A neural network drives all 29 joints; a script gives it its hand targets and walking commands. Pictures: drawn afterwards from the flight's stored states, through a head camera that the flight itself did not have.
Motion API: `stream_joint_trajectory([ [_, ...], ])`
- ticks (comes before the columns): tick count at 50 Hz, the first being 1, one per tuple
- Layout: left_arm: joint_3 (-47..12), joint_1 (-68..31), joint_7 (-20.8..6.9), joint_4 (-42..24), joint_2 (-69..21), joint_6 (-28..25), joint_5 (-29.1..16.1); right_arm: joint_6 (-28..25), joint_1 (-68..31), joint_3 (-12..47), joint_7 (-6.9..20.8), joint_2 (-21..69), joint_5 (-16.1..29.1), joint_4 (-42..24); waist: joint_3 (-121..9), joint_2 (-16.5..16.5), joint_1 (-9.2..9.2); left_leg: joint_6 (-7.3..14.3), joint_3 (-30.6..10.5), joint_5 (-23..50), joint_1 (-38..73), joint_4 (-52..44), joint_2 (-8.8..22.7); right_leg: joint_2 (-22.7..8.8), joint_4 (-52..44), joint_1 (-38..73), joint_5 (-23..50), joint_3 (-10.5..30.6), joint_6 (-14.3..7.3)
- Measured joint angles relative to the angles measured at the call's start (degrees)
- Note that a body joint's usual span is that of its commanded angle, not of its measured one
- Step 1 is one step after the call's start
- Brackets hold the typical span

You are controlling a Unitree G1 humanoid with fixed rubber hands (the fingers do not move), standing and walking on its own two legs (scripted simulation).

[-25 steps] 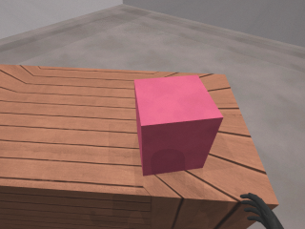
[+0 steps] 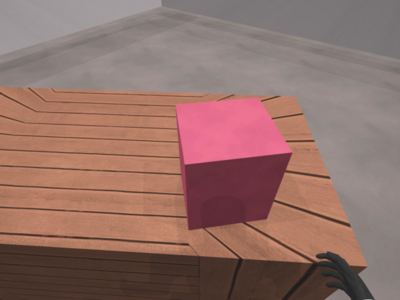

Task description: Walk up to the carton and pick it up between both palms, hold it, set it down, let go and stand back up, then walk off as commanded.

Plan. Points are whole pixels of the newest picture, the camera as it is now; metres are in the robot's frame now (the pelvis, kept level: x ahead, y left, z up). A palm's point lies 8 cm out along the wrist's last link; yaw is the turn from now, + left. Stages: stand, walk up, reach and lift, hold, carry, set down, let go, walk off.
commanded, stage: stand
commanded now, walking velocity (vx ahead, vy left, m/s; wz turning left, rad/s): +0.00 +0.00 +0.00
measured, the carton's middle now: (223, 164) +0.45 +0.00 +0.02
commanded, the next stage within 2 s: walk off in 1.40 s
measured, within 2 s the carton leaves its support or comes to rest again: neither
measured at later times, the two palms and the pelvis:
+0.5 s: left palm out of the picture +0.07 +0.30 -0.11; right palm (357, 295) +0.19 -0.25 -0.03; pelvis +0.00 +0.00 +0.00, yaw +0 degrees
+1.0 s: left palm out of the picture +0.08 +0.30 -0.11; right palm (357, 295) +0.19 -0.25 -0.03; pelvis +0.00 +0.00 +0.00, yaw +0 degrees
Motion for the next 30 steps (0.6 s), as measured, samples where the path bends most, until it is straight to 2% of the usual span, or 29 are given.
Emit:
stream_joint_trajectory([
  [30,0.0,-1.2,-0.2,2.3,0.1,0.1,0.0,-0.8,0.0,0.0,-0.1,-0.5,0.0,-0.2,0.6,0.5,0.0,0.0,0.0,0.0,0.0,0.0,0.0,0.0,0.0,0.0,0.1,0.0,0.0],
])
